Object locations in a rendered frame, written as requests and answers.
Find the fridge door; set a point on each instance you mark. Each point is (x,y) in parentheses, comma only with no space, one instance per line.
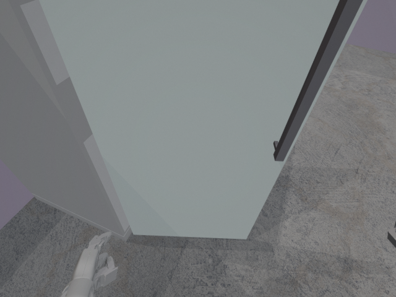
(185,99)

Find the robot left forearm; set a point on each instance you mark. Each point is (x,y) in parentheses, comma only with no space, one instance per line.
(80,287)

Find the handle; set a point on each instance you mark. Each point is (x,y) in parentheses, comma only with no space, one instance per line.
(333,38)

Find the robot left hand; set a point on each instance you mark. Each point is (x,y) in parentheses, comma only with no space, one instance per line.
(90,260)

